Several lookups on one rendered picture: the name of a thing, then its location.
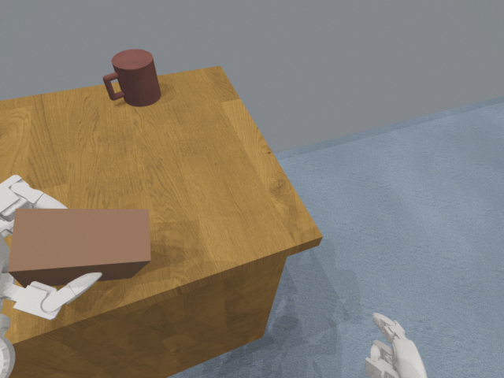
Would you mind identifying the sponge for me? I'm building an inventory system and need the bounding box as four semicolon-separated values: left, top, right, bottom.
8;209;151;288

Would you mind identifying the right robot hand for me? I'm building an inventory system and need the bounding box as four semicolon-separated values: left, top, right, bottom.
365;313;427;378

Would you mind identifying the table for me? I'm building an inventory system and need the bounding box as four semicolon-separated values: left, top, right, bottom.
0;66;323;378

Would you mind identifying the left robot hand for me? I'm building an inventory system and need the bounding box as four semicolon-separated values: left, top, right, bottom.
0;175;102;321

